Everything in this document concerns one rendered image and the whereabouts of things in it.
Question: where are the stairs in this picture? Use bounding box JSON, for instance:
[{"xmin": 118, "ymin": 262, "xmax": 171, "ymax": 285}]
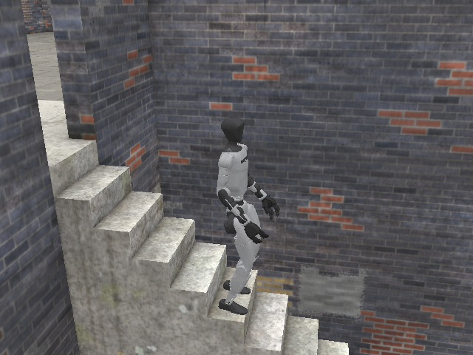
[{"xmin": 49, "ymin": 141, "xmax": 349, "ymax": 355}]

